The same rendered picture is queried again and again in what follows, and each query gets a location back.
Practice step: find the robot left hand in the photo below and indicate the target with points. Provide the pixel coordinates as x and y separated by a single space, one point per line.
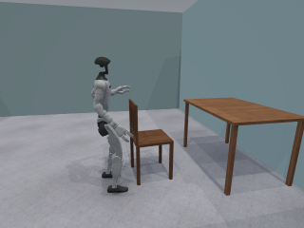
122 90

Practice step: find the robot right hand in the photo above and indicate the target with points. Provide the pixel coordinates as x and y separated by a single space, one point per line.
121 132

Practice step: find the left robot upper arm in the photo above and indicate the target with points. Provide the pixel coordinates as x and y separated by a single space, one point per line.
92 93

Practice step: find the chair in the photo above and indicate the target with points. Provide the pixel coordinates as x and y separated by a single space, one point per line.
147 138

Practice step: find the table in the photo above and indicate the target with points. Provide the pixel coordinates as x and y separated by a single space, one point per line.
238 112

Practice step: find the robot right forearm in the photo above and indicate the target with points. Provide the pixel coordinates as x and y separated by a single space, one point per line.
102 113

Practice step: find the left robot shin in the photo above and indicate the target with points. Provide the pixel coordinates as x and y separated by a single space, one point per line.
109 163

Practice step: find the robot left forearm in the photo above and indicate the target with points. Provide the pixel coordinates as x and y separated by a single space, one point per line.
113 92

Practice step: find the right robot upper arm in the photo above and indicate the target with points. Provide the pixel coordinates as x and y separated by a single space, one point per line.
99 92

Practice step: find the robot right thigh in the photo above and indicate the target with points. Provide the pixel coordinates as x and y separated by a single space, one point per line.
113 139

